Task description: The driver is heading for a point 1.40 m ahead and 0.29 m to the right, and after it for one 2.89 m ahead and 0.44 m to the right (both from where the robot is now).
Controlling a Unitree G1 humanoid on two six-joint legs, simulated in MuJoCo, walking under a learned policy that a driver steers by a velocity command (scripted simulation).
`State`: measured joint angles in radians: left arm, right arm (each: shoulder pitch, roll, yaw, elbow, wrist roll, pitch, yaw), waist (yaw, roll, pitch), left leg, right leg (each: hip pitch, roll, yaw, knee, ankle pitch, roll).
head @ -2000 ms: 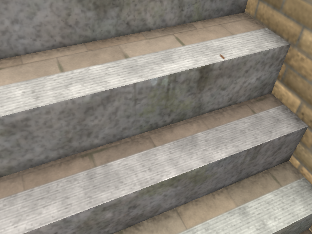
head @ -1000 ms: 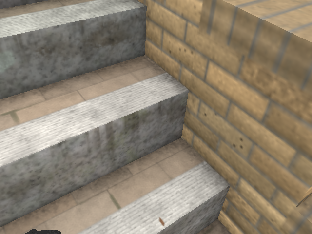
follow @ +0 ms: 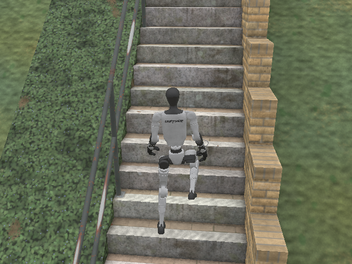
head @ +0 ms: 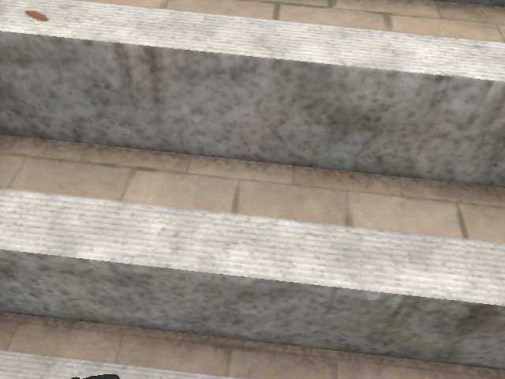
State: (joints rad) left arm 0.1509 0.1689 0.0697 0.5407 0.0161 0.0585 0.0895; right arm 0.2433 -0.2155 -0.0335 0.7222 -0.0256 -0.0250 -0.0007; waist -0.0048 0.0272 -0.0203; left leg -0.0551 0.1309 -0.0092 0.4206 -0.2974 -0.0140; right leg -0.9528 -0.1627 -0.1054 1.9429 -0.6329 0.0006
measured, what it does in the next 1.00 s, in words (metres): climbs: right foot 0.20 m higher, then left foot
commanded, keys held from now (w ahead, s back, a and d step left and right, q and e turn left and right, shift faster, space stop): no key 0.16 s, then w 0.84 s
